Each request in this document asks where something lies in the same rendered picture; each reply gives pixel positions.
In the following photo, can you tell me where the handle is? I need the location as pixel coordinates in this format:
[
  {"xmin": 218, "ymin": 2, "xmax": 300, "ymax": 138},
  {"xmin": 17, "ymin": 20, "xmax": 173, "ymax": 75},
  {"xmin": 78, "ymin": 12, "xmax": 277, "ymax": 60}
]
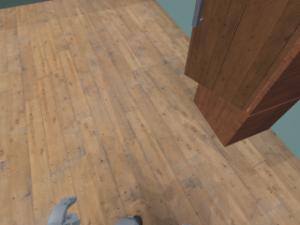
[{"xmin": 192, "ymin": 0, "xmax": 204, "ymax": 28}]

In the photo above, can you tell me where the left robot hand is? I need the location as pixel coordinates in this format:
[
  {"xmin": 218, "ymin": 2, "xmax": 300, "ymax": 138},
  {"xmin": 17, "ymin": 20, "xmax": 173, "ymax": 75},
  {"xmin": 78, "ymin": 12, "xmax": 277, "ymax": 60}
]
[{"xmin": 46, "ymin": 196, "xmax": 81, "ymax": 225}]

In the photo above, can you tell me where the left robot foot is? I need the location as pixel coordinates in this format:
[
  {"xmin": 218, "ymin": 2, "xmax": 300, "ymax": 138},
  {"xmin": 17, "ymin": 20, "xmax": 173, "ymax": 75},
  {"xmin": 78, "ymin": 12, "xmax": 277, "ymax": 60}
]
[{"xmin": 134, "ymin": 216, "xmax": 143, "ymax": 225}]

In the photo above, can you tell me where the cupboard door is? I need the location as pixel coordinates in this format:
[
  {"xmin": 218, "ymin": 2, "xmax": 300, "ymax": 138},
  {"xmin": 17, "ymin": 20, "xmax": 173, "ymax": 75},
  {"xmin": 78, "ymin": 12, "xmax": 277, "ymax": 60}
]
[{"xmin": 184, "ymin": 0, "xmax": 300, "ymax": 112}]

